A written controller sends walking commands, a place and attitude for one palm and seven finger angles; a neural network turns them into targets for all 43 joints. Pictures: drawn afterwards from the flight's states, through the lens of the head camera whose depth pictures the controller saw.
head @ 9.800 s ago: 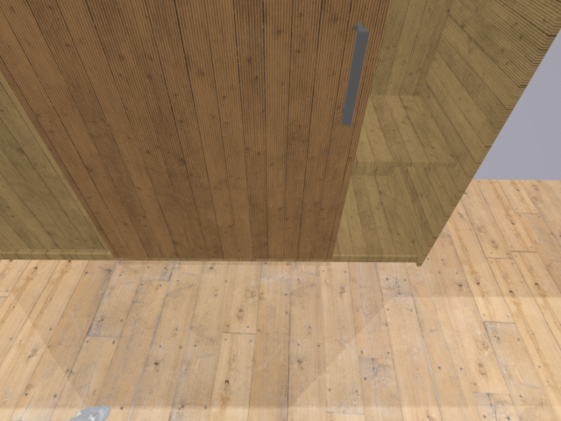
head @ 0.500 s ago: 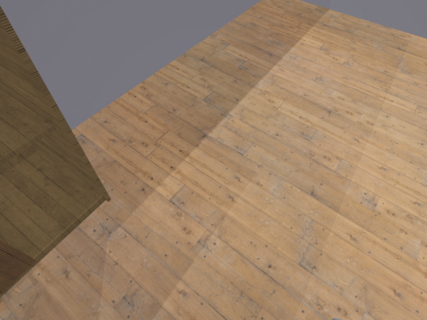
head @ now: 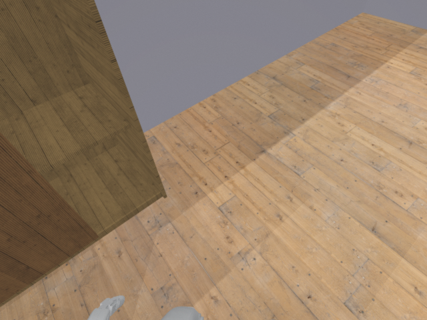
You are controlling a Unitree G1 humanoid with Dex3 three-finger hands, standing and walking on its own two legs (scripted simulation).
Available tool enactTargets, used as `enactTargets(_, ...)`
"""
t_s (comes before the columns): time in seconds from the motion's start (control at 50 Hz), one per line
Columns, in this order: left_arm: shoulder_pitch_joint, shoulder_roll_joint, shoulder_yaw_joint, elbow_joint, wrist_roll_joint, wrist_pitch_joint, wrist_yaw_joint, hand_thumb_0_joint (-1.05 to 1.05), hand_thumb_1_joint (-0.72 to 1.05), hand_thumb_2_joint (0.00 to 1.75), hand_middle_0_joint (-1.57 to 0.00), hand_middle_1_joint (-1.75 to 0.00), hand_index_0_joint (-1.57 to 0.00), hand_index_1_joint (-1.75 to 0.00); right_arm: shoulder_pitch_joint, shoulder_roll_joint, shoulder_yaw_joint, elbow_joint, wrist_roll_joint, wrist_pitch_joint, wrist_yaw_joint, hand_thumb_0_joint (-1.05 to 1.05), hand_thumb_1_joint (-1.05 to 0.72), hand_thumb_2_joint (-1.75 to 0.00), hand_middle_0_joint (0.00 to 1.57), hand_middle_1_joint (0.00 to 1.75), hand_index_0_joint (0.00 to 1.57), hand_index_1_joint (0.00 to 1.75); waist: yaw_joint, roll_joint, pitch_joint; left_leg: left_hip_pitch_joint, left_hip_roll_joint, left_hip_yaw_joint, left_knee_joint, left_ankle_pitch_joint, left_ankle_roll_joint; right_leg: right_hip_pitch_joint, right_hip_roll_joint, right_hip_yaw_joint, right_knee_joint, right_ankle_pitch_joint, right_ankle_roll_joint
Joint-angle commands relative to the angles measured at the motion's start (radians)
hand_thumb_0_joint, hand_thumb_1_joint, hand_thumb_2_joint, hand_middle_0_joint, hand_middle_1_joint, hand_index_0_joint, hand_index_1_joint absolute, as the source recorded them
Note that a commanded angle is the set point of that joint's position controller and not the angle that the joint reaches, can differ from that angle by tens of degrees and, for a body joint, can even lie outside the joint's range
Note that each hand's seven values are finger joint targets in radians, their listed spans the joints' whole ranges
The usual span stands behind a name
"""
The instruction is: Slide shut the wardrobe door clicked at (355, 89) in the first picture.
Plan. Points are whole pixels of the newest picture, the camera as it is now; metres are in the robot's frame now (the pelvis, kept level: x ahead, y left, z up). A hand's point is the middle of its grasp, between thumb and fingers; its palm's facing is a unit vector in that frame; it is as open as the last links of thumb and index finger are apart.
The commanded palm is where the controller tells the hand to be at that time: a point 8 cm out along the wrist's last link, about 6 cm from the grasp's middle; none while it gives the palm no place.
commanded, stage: turn to face it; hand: left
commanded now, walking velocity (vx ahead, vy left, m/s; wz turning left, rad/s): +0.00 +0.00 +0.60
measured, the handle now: out of the picture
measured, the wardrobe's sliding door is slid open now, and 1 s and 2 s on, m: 0.38 0.38 0.38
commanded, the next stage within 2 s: take the last steps up to it in 0.98 s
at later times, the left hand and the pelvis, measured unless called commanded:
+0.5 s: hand out of the picture -0.02 +0.27 -0.16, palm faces +0.33 -0.91 -0.26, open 7.4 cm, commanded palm none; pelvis -0.02 +0.04 +0.00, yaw +17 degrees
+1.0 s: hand out of the picture -0.07 +0.19 -0.14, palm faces +0.54 -0.80 -0.27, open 7.4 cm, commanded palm none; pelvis -0.03 -0.02 +0.01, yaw +33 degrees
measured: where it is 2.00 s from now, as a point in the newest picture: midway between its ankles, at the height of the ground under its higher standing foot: outside the picture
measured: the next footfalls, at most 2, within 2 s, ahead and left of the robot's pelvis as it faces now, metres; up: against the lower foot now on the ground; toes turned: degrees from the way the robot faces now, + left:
left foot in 0.30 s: +0.00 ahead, +0.15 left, +0.00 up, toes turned +16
right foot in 0.74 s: +0.09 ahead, -0.08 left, +0.00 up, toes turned +24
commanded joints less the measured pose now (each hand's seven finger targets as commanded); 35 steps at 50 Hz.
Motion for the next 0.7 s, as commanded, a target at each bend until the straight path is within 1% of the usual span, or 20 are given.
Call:
enactTargets(0.0,-0.025,0.192,0.059,-0.075,0.009,-0.015,0.025,0.0,0.9,0.9,-0.2,-0.3,-0.2,-0.3,-0.01,-0.067,-0.017,-0.076,-0.005,-0.018,0.015,0.0,-0.9,-0.9,0.2,0.3,0.2,0.3,0.012,-0.233,-0.018,-0.046,0.068,0.043,0.075,0.058,-0.027,-0.004,-0.252,0.129,-0.29,0.079,-0.08)
enactTargets(0.06,0.042,0.217,0.066,-0.044,0.011,-0.011,0.023,0.0,0.9,0.9,-0.2,-0.3,-0.2,-0.3,-0.065,-0.057,-0.01,-0.086,-0.002,-0.018,0.015,0.0,-0.9,-0.9,0.2,0.3,0.2,0.3,0.048,-0.243,-0.023,-0.038,0.073,0.083,-0.074,0.021,-0.035,0.067,-0.273,0.096,-0.277,0.126,-0.096)
enactTargets(0.12,0.081,0.246,0.076,-0.022,0.014,-0.006,0.021,0.0,0.9,0.9,-0.2,-0.3,-0.2,-0.3,-0.106,-0.045,0.001,-0.096,0.003,-0.026,0.016,0.0,-0.9,-0.9,0.2,0.3,0.2,0.3,0.075,-0.249,-0.042,0.015,0.074,0.126,-0.222,-0.012,-0.031,0.103,-0.301,0.066,-0.239,0.218,-0.108)
enactTargets(0.16,0.095,0.259,0.081,-0.011,0.015,-0.003,0.018,0.0,0.9,0.9,-0.2,-0.3,-0.2,-0.3,-0.101,-0.04,0.008,-0.099,0.007,-0.035,0.012,0.0,-0.9,-0.9,0.2,0.3,0.2,0.3,0.081,-0.278,-0.077,0.05,0.066,0.148,-0.305,-0.029,-0.023,0.138,-0.313,0.052,-0.198,0.323,-0.112)
enactTargets(0.2,0.091,0.263,0.086,-0.005,0.014,0.001,0.016,0.0,0.9,0.9,-0.2,-0.3,-0.2,-0.3,-0.06,-0.041,0.01,-0.093,0.008,-0.044,0.007,0.0,-0.9,-0.9,0.2,0.3,0.2,0.3,0.063,-0.276,-0.109,0.118,0.059,0.168,-0.416,0.001,-0.015,0.144,-0.32,0.017,-0.135,0.373,-0.092)
enactTargets(0.22,0.083,0.259,0.087,-0.001,0.009,0.005,0.014,0.0,0.9,0.9,-0.2,-0.3,-0.2,-0.3,-0.029,-0.052,0.01,-0.087,0.007,-0.049,0.004,0.0,-0.9,-0.9,0.2,0.3,0.2,0.3,0.045,-0.259,-0.124,0.182,0.057,0.17,-0.512,0.07,-0.007,0.121,-0.312,-0.009,-0.082,0.364,-0.065)
enactTargets(0.24,0.077,0.249,0.087,-0.003,0.001,0.01,0.011,0.0,0.9,0.9,-0.2,-0.3,-0.2,-0.3,0.02,-0.075,0.003,-0.075,0.006,-0.058,0.005,0.0,-0.9,-0.9,0.2,0.3,0.2,0.3,0.013,-0.198,-0.147,0.3,0.065,0.149,-0.654,0.196,0.006,0.054,-0.293,-0.048,0.018,0.314,-0.018)
enactTargets(0.26,0.091,0.205,0.082,-0.021,-0.008,0.017,0.007,0.0,0.9,0.9,-0.2,-0.3,-0.2,-0.3,0.07,-0.159,-0.017,-0.068,0.001,-0.069,0.002,0.0,-0.9,-0.9,0.2,0.3,0.2,0.3,-0.014,0.025,-0.18,0.451,0.209,-0.062,-0.754,0.349,0.066,-0.128,-0.208,-0.088,0.217,0.102,0.047)
enactTargets(0.28,0.051,0.135,0.059,-0.067,-0.007,0.021,0.0,0.0,0.9,0.9,-0.2,-0.3,-0.2,-0.3,0.118,-0.264,-0.04,-0.069,0.001,-0.068,-0.002,0.0,-0.9,-0.9,0.2,0.3,0.2,0.3,-0.041,0.298,-0.156,0.511,0.441,-0.343,-0.78,0.681,0.172,-0.372,-0.088,-0.071,0.415,-0.378,0.112)
enactTargets(0.3,-0.009,0.159,0.055,-0.085,0.001,0.029,0.006,0.0,0.9,0.9,-0.2,-0.3,-0.2,-0.3,0.165,-0.27,-0.041,-0.043,-0.001,-0.064,-0.011,0.0,-0.9,-0.9,0.2,0.3,0.2,0.3,-0.07,0.21,-0.164,0.464,0.469,-0.364,-0.768,0.658,0.238,-0.381,-0.079,0.03,0.526,-0.375,0.098)
enactTargets(0.32,-0.044,0.14,0.06,-0.07,-0.001,0.03,0.011,0.0,0.9,0.9,-0.2,-0.3,-0.2,-0.3,0.141,-0.245,-0.036,-0.037,-0.003,-0.067,-0.025,0.0,-0.9,-0.9,0.2,0.3,0.2,0.3,-0.06,0.239,-0.149,0.436,0.416,-0.333,-0.762,0.63,0.231,-0.411,-0.074,0.075,0.581,-0.32,0.098)
enactTargets(0.34,-0.054,0.155,0.064,-0.057,-0.006,0.027,0.007,0.0,0.9,0.9,-0.2,-0.3,-0.2,-0.3,0.08,-0.206,-0.023,-0.054,-0.005,-0.067,-0.033,0.0,-0.9,-0.9,0.2,0.3,0.2,0.3,-0.043,0.206,-0.096,0.364,0.367,-0.286,-0.769,0.589,0.227,-0.394,-0.072,0.092,0.608,-0.243,0.097)
enactTargets(0.36,-0.032,0.157,0.068,-0.036,-0.006,0.025,0.001,0.0,0.9,0.9,-0.2,-0.3,-0.2,-0.3,0.02,-0.172,-0.01,-0.068,-0.006,-0.07,-0.034,0.0,-0.9,-0.9,0.2,0.3,0.2,0.3,-0.008,0.145,-0.067,0.325,0.312,-0.22,-0.77,0.594,0.202,-0.364,-0.069,0.096,0.609,-0.166,0.098)
enactTargets(0.38,0.002,0.157,0.068,-0.02,-0.004,0.021,-0.004,0.0,0.9,0.9,-0.2,-0.3,-0.2,-0.3,-0.006,-0.158,-0.002,-0.078,-0.004,-0.075,-0.034,0.0,-0.9,-0.9,0.2,0.3,0.2,0.3,0.012,0.105,-0.088,0.326,0.286,-0.189,-0.764,0.604,0.188,-0.338,-0.06,0.091,0.602,-0.129,0.1)
enactTargets(0.42,0.025,0.157,0.066,-0.007,-0.005,0.023,-0.003,0.0,0.9,0.9,-0.2,-0.3,-0.2,-0.3,-0.004,-0.154,-0.001,-0.078,-0.002,-0.078,-0.034,0.0,-0.9,-0.9,0.2,0.3,0.2,0.3,0.016,0.074,-0.102,0.34,0.261,-0.162,-0.765,0.622,0.185,-0.308,-0.048,0.094,0.573,-0.102,0.106)
enactTargets(0.5,-0.012,0.15,0.062,-0.024,-0.008,0.025,0.004,0.0,0.9,0.9,-0.2,-0.3,-0.2,-0.3,0.029,-0.156,-0.006,-0.067,-0.004,-0.072,-0.034,0.0,-0.9,-0.9,0.2,0.3,0.2,0.3,-0.002,0.076,-0.096,0.357,0.267,-0.232,-0.771,0.579,0.211,-0.292,-0.027,0.106,0.464,-0.126,0.113)
enactTargets(0.54,-0.029,0.14,0.057,-0.039,-0.01,0.022,0.007,0.0,0.9,0.9,-0.2,-0.3,-0.2,-0.3,0.038,-0.162,-0.013,-0.063,-0.006,-0.068,-0.033,0.0,-0.9,-0.9,0.2,0.3,0.2,0.3,-0.009,0.078,-0.104,0.379,0.268,-0.262,-0.756,0.582,0.221,-0.28,-0.01,0.106,0.39,-0.151,0.111)
enactTargets(0.58,-0.044,0.135,0.054,-0.049,-0.012,0.018,0.008,0.0,0.9,0.9,-0.2,-0.3,-0.2,-0.3,0.042,-0.159,-0.015,-0.062,-0.007,-0.063,-0.032,0.0,-0.9,-0.9,0.2,0.3,0.2,0.3,-0.013,0.092,-0.104,0.356,0.258,-0.293,-0.738,0.609,0.223,-0.228,0.011,0.102,0.307,-0.168,0.105)
enactTargets(0.64,0.009,0.125,0.052,-0.043,-0.018,0.012,0.012,0.0,0.9,0.9,-0.2,-0.3,-0.2,-0.3,0.006,-0.158,-0.019,-0.072,-0.009,-0.056,-0.031,0.0,-0.9,-0.9,0.2,0.3,0.2,0.3,0.013,0.126,-0.119,0.282,0.23,-0.319,-0.702,0.631,0.207,-0.087,0.048,0.087,0.141,-0.133,0.091)
enactTargets(0.68,0.077,0.141,0.056,-0.028,-0.017,0.0,0.015,0.0,0.9,0.9,-0.2,-0.3,-0.2,-0.3,-0.016,-0.145,-0.019,-0.081,-0.001,-0.054,-0.028,0.0,-0.9,-0.9,0.2,0.3,0.2,0.3,0.05,0.089,-0.13,0.198,0.186,-0.308,-0.64,0.582,0.164,0.07,0.053,0.076,-0.065,0.018,0.084)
